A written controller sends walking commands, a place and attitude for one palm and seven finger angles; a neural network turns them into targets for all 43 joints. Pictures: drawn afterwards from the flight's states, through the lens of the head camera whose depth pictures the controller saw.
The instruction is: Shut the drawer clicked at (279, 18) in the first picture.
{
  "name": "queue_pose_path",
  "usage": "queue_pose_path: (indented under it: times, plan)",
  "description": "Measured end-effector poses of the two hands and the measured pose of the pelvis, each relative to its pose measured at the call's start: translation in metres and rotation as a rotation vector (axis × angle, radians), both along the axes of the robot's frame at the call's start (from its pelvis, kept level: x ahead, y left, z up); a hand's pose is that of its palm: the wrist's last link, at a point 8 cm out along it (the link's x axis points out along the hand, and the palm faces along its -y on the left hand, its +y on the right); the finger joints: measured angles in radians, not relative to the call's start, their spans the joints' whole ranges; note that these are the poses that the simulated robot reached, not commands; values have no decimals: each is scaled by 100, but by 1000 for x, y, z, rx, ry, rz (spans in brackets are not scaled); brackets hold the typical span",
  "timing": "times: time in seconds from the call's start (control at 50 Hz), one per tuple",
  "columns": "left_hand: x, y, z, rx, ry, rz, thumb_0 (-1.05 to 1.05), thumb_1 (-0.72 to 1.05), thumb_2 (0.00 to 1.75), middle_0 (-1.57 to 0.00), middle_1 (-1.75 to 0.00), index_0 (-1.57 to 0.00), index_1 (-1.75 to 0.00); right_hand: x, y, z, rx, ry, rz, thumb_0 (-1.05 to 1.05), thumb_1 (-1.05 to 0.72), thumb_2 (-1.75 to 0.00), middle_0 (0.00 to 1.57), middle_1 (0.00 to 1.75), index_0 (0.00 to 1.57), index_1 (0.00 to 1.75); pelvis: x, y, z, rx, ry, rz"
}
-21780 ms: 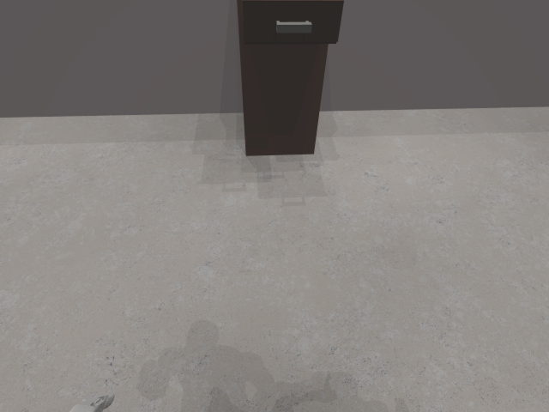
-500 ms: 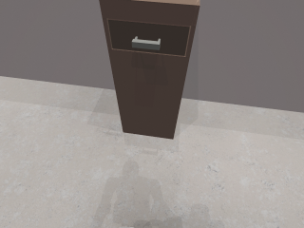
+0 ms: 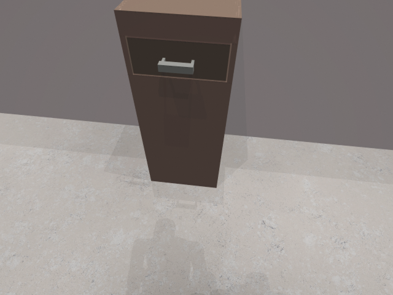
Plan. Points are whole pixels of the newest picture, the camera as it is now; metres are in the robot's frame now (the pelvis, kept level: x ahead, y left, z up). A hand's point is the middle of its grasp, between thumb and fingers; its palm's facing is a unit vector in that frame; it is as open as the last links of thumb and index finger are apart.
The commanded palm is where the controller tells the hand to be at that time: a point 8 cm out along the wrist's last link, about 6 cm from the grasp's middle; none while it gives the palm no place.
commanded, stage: let the arm hang, fingers relaxed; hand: left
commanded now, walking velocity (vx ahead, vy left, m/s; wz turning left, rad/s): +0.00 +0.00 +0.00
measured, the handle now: (177, 64) +0.83 +0.11 +0.05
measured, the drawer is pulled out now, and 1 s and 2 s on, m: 0.00 0.00 0.00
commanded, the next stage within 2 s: look to check the result in 0.08 s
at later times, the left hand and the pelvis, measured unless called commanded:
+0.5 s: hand out of the picture -0.01 +0.13 -0.18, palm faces +0.07 -0.99 -0.15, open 7.4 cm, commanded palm none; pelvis +0.02 -0.02 +0.00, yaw +0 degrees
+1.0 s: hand out of the picture +0.02 +0.13 -0.18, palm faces +0.06 -0.98 -0.17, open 7.4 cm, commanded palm none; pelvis +0.03 -0.03 +0.00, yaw +0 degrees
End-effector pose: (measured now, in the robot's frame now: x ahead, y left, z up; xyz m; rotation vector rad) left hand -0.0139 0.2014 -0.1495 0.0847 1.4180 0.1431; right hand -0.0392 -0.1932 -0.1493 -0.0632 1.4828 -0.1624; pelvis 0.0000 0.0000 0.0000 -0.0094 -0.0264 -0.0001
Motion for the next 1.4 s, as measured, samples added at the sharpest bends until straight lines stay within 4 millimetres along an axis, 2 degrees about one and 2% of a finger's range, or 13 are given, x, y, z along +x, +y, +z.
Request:
queue_pose_path:
  times: [0.32,0.52,0.68,0.94,1.4]
  plan:
    - [-12,-12,2,13,76,31,0,91,90,-20,-30,-20,-30,31,-19,-3,-6,-20,25,0,-91,-90,20,30,20,30,15,-15,0,-2,-16,3]
    - [0,-23,1,-3,75,30,0,91,90,-20,-30,-20,-30,42,-28,0,-22,-12,33,0,-91,-90,20,30,20,30,24,-20,0,1,-14,1]
    - [15,-24,1,1,51,25,0,91,90,-20,-30,-20,-30,49,-33,0,-28,-13,35,1,-91,-90,20,30,20,30,29,-23,1,3,-16,1]
    - [27,-21,3,22,35,16,0,91,90,-20,-30,-20,-30,54,-37,-1,-26,-19,32,1,-92,-90,20,30,20,30,34,-26,1,6,-21,-3]
    - [21,-26,3,17,50,19,0,91,90,-20,-30,-20,-30,55,-42,0,-26,-18,32,0,-91,-90,20,30,20,30,36,-31,2,7,-23,-5]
